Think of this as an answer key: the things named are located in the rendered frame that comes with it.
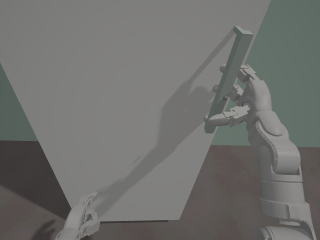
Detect fridge door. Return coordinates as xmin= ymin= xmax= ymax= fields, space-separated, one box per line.
xmin=0 ymin=0 xmax=271 ymax=222

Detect left robot forearm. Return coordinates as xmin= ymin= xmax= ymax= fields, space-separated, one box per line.
xmin=54 ymin=227 xmax=81 ymax=240

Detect right robot forearm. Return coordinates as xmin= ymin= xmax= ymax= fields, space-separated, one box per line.
xmin=246 ymin=110 xmax=317 ymax=240

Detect robot right hand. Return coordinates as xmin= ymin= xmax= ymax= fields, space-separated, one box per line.
xmin=207 ymin=64 xmax=272 ymax=128

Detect right robot upper arm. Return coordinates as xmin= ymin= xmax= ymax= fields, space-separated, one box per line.
xmin=256 ymin=226 xmax=312 ymax=240

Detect robot left hand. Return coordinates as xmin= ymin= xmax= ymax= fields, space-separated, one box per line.
xmin=63 ymin=192 xmax=101 ymax=239

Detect handle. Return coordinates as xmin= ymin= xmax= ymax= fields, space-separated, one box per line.
xmin=203 ymin=26 xmax=254 ymax=134

